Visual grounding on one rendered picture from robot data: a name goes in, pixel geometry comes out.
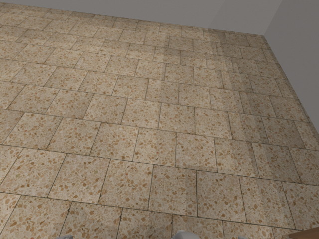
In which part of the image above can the wardrobe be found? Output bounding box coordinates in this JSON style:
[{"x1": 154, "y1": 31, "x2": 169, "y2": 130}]
[{"x1": 289, "y1": 227, "x2": 319, "y2": 239}]

